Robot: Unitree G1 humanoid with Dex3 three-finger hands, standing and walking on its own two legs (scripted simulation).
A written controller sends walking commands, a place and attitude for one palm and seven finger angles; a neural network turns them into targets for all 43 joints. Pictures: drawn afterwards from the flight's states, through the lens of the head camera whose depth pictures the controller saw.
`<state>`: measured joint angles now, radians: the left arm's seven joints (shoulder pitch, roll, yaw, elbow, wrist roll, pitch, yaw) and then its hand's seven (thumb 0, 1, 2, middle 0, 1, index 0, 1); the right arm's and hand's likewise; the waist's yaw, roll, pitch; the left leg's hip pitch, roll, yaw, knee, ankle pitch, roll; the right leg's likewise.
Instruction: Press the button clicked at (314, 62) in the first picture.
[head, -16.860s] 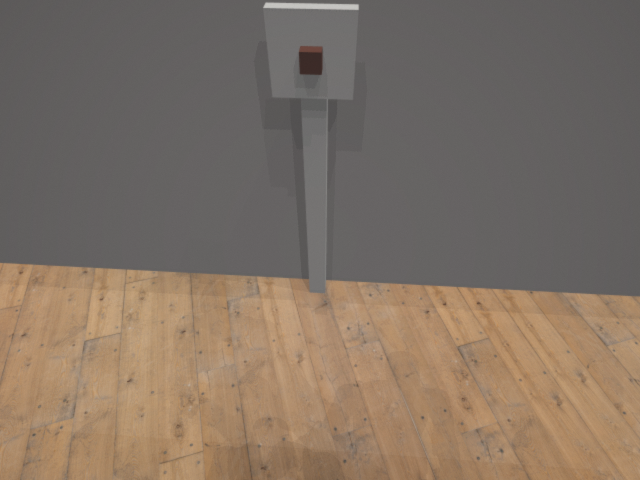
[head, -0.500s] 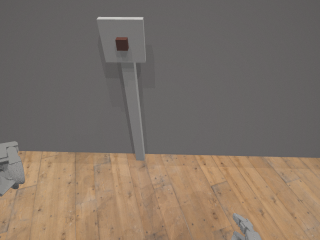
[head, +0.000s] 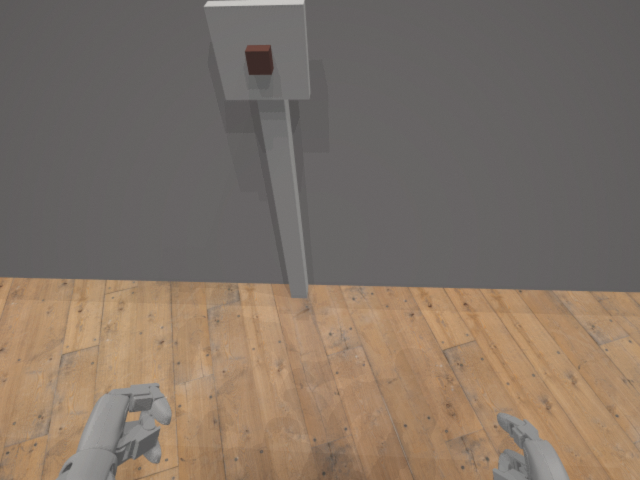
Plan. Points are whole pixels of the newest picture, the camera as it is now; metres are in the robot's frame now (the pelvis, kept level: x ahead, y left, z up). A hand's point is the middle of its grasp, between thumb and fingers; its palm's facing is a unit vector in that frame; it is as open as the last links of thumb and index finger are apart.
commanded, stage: let the arm hang, fingers relaxed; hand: left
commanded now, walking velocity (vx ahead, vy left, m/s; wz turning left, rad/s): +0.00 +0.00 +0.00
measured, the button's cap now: (260, 59) +0.81 +0.15 +0.15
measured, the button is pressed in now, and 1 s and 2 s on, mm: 0 0 0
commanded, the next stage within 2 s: stand and wait in 0.92 s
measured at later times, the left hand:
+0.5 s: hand out of the picture -0.05 +0.20 -0.15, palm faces +0.03 -0.97 -0.24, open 6.4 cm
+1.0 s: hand out of the picture +0.00 +0.17 -0.16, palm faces +0.03 -0.98 -0.19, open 7.3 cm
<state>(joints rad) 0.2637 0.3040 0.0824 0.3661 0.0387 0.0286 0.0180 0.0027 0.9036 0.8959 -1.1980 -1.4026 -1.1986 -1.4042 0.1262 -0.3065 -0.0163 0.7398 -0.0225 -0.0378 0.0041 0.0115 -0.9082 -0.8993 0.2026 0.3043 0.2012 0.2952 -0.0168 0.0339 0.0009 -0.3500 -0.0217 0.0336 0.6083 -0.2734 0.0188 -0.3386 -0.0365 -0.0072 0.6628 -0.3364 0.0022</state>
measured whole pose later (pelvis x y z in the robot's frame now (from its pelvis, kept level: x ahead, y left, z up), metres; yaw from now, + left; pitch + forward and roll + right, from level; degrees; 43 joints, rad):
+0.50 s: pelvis -0.01 +0.01 +0.02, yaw +0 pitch -2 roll +0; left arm 0.33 0.19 0.01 1.14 0.01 0.02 0.02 0.01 0.91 0.90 -0.36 -0.50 -0.36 -0.49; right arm 0.30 -0.17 -0.01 1.09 -0.02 0.03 -0.02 0.01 -0.91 -0.90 0.20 0.30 0.20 0.30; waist 0.01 0.02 0.04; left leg -0.22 -0.01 0.02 0.43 -0.18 0.02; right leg -0.18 -0.02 -0.02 0.42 -0.21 0.01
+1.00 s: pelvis +0.00 +0.00 +0.02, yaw +0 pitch -2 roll +0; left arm 0.26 0.14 0.02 1.15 0.01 0.00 0.03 0.00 0.91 0.90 -0.20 -0.30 -0.20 -0.30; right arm 0.30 -0.12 -0.01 1.14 -0.02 0.01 -0.03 0.01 -0.91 -0.90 0.20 0.30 0.20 0.29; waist -0.01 0.01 0.05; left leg -0.20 0.00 0.02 0.42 -0.19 0.01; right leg -0.17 -0.01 -0.02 0.42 -0.22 0.00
